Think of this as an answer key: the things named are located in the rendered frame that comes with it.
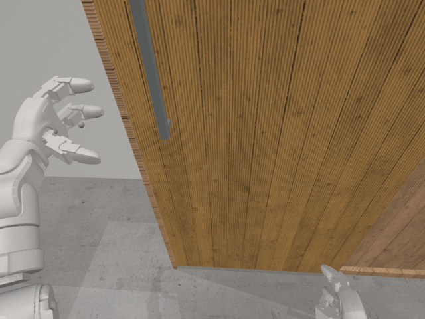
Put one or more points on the robot left forearm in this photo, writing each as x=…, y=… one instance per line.
x=22, y=166

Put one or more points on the wardrobe door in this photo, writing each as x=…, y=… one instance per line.
x=294, y=123
x=397, y=239

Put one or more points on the robot left upper arm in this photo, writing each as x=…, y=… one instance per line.
x=36, y=301

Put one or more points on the handle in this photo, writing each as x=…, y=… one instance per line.
x=146, y=47

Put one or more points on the right robot hand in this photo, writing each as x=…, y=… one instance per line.
x=346, y=304

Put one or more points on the left robot hand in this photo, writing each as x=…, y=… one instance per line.
x=36, y=118

